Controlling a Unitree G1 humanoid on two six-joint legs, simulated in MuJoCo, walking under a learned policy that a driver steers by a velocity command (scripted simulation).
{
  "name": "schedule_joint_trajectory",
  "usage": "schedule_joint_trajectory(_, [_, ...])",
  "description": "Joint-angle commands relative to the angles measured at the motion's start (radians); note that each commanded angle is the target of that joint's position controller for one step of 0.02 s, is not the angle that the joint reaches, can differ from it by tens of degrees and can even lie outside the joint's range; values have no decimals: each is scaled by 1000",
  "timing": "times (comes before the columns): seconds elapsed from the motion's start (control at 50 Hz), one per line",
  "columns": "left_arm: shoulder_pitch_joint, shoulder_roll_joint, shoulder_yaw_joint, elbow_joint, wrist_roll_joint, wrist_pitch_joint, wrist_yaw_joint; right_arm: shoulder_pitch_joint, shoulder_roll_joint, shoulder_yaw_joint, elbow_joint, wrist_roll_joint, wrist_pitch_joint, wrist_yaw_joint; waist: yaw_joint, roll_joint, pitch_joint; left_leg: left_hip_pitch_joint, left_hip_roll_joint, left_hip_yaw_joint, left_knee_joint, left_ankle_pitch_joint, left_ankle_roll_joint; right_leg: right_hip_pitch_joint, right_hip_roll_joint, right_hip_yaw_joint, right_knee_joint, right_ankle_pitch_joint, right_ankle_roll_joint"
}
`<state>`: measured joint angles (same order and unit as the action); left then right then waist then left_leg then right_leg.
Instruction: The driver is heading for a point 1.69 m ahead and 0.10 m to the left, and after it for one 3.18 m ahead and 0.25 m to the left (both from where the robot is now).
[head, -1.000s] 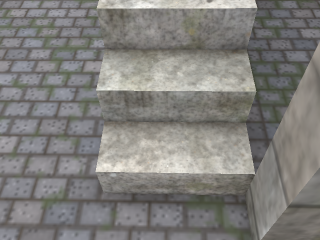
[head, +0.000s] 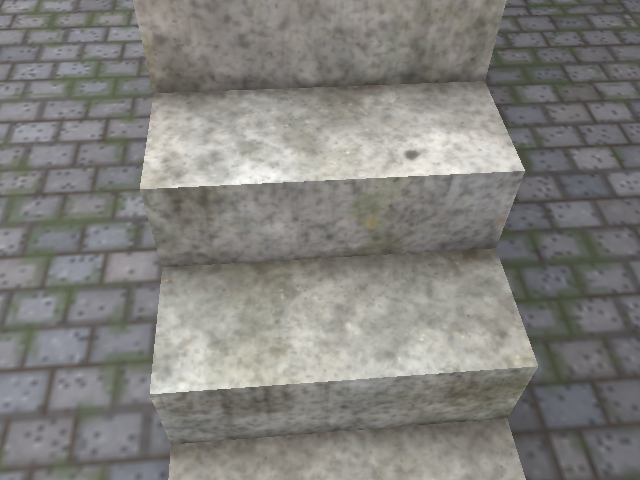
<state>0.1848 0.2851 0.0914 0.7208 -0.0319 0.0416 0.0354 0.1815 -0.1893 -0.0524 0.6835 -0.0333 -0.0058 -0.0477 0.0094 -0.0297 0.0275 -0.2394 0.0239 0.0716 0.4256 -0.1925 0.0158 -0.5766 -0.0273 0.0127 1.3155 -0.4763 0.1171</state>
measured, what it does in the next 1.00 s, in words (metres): steps on the spot: right foot, then left foot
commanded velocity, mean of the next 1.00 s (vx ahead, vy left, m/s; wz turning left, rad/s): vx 0.08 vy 0.00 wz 0.09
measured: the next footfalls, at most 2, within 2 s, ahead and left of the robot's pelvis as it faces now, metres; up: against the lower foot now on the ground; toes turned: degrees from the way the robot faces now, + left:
right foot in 0.18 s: +0.01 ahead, -0.09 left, +0.00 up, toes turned -3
left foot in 0.50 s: +0.02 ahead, +0.11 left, +0.00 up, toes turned -6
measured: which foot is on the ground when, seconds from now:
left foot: down 0.00-0.18, up 0.20-0.48, down 0.50-0.94, up 0.96-1.00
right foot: up 0.00-0.16, down 0.18-1.00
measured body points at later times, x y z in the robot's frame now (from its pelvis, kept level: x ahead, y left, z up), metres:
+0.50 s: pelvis -0.01 -0.04 -0.01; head +0.00 -0.04 +0.44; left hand +0.19 +0.15 -0.11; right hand +0.02 -0.30 -0.15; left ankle -0.02 +0.12 -0.74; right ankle -0.02 -0.13 -0.74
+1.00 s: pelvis -0.04 -0.02 -0.01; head -0.03 -0.05 +0.44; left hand +0.08 +0.27 -0.08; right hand +0.19 -0.24 -0.08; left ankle -0.04 +0.12 -0.71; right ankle -0.03 -0.11 -0.74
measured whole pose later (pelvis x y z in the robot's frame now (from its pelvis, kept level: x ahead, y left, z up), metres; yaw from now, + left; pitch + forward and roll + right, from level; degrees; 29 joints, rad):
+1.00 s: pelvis -0.04 -0.02 -0.01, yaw +10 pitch +1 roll +0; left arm 0.17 0.25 0.07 0.69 0.01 -0.06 0.00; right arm 0.17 -0.26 -0.06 0.53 0.03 0.01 -0.04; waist 0.01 0.05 -0.02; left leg -0.42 -0.09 -0.19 0.80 -0.42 -0.02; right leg -0.25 0.03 -0.03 0.52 -0.27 -0.05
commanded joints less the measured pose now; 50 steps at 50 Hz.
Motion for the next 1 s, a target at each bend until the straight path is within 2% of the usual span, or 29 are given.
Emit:
schedule_joint_trajectory(0.02, [-65,20,-4,-112,2,-13,-19,-36,-151,-46,-72,7,-5,-20,-10,164,-75,58,213,-90,-104,349,204,56,-44,-15,-244,63,-5])
schedule_joint_trajectory(0.04, [-70,8,-9,-127,8,-11,-27,-43,-166,-49,-78,13,-2,-21,5,174,-92,51,229,-95,-97,384,207,110,-50,-11,-327,54,-12])
schedule_joint_trajectory(0.1, [-39,57,2,-153,4,-1,-41,-38,-225,-74,-81,35,-8,-6,1,198,-129,91,294,-112,-55,432,198,167,-43,-51,-468,74,-39])
schedule_joint_trajectory(0.16, [16,53,2,-145,18,-4,-45,-8,-190,-64,-56,54,-2,2,24,119,-137,63,242,-84,64,253,115,326,12,-80,-828,263,-120])
schedule_joint_trajectory(0.18, [9,99,13,-153,30,-11,-40,60,-146,-54,-37,35,-3,10,-9,-26,-134,-34,153,12,224,35,35,433,-23,14,-901,500,-146])
schedule_joint_trajectory(0.2, [49,184,16,-182,49,-28,-35,87,-70,-21,-45,-11,7,11,-14,-351,-138,-306,10,100,568,-406,-83,563,-302,358,-922,935,-274])
schedule_joint_trajectory(0.22, [55,120,-6,-188,94,-60,-53,49,-110,-37,-45,16,20,-4,44,-255,-218,-222,5,-74,837,-470,-107,356,-405,401,-936,926,-457])
schedule_joint_trajectory(0.24, [-30,85,-24,-191,93,-75,-68,80,-152,-52,-15,46,36,-5,3,-169,-163,-208,13,-108,954,-426,-111,273,-325,300,-936,819,-434])
schedule_joint_trajectory(0.26, [-104,67,-29,-184,79,-80,-70,109,-156,-58,1,41,42,-7,-38,-131,-117,-229,13,-108,987,-371,-110,251,-246,212,-910,726,-366])
schedule_joint_trajectory(0.28, [-104,40,-40,-179,67,-85,-71,55,-167,-60,-12,23,40,-9,-35,-60,-79,-319,35,-125,898,-317,-106,316,-217,191,-900,676,-324])
schedule_joint_trajectory(0.3, [-59,48,-39,-144,75,-78,-70,67,-162,-53,-3,5,44,-13,-26,-38,-76,-305,37,-128,840,-283,-114,341,-226,197,-898,732,-318])
schedule_joint_trajectory(0.38, [-23,-11,-54,-104,75,-72,-55,95,-71,-6,27,28,46,-1,-17,-94,-116,-152,46,-120,440,-283,-108,440,-188,115,-877,856,-281])
schedule_joint_trajectory(0.42, [-21,-4,-49,-85,73,-73,-47,79,-92,-1,30,35,48,-2,2,-134,-116,-91,33,-96,279,-298,-104,455,-189,127,-880,808,-277])
schedule_joint_trajectory(0.48, [-26,53,-25,-63,54,-70,-32,101,-149,-2,32,32,49,-1,-17,-130,-81,-27,29,-90,78,-38,-74,429,-180,138,-878,644,-241])
schedule_joint_trajectory(0.52, [-35,76,-9,-89,51,-75,-29,72,-213,-16,-7,28,46,3,11,-10,-73,-51,44,-125,148,163,-26,383,-118,99,-870,282,-210])
schedule_joint_trajectory(0.54, [-30,62,-9,-93,61,-73,-25,67,-209,-22,-2,40,44,0,24,76,-49,-89,42,-162,152,97,15,349,-80,47,-894,136,-182])
schedule_joint_trajectory(0.6, [-68,48,1,-93,54,-58,-9,51,-157,-18,-44,27,35,-15,9,66,-14,-168,37,-205,166,41,28,339,-92,9,-882,102,-168])
schedule_joint_trajectory(0.62, [-68,58,10,-97,39,-51,-2,65,-148,-25,-62,33,18,-15,-3,73,-24,-173,31,-203,183,31,18,343,-94,-2,-870,140,-180])
schedule_joint_trajectory(0.68, [-67,41,18,-110,39,-50,3,83,-165,-37,-109,35,9,-12,-1,96,-61,-199,37,-258,185,37,41,348,-95,-50,-815,125,-166])
schedule_joint_trajectory(0.74, [-116,28,19,-126,39,-58,8,121,-236,-57,-155,18,20,-11,-31,239,-44,-163,103,-481,4,27,143,248,28,-133,-611,82,-98])
schedule_joint_trajectory(0.78, [-169,19,11,-162,26,-71,0,109,-245,-54,-184,16,11,-8,-55,332,-55,-49,164,-659,-127,-86,228,91,74,-21,-389,-98,-90])
schedule_joint_trajectory(0.8, [-155,32,12,-162,13,-78,-11,81,-241,-51,-199,21,1,-11,-36,292,-66,-5,173,-674,-132,-120,234,35,66,50,-339,-124,-103])
schedule_joint_trajectory(0.84, [-122,51,10,-152,14,-100,-24,7,-234,-54,-216,46,-4,-11,-3,198,-76,18,128,-611,-120,-179,186,59,52,54,-489,-53,-121])
schedule_joint_trajectory(0.9, [-82,43,5,-112,-2,-118,-43,-68,-192,-44,-235,55,7,0,15,213,-133,-2,45,-515,-75,-120,130,312,83,-20,-809,182,-121])
schedule_joint_trajectory(0.92, [-45,60,11,-93,8,-119,-47,-70,-168,-38,-236,65,5,3,29,173,-144,-59,19,-491,-39,-186,93,437,56,-13,-913,296,-128])
schedule_joint_trajectory(0.94, [43,74,11,-69,26,-112,-44,-71,-97,-16,-245,65,4,9,52,44,-140,-224,-25,-442,112,-267,44,607,-67,116,-985,263,-178])
schedule_joint_trajectory(0.96, [81,180,30,-71,63,-107,-43,-76,-83,-12,-282,74,-4,8,44,-206,-77,-427,-151,-295,353,-382,-16,582,-313,474,-1129,117,-306])
schedule_joint_trajectory(0.98, [18,182,37,-82,72,-114,-38,-63,-200,-50,-287,62,-13,11,3,-198,10,-466,-42,-281,576,-363,-50,432,-429,562,-1149,58,-394])
schedule_joint_trajectory(1.0, [-31,137,25,-95,55,-116,-22,-46,-231,-63,-256,52,-11,19,-19,-126,36,-476,-13,-266,672,-275,-59,404,-369,470,-1155,-1,-369])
